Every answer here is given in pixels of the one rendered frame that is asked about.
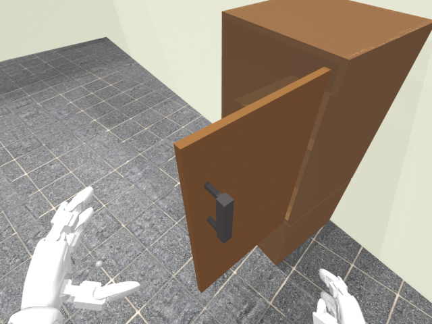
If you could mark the right robot hand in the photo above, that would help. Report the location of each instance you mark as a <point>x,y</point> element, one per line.
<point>344,309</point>

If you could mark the handle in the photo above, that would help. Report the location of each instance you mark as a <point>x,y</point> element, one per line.
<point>224,213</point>

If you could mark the cupboard door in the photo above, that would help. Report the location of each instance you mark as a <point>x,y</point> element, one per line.
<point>254,155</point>

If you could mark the left robot hand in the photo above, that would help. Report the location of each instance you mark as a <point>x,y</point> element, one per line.
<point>45,283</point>

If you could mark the left robot forearm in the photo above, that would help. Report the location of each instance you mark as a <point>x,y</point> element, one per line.
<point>37,315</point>

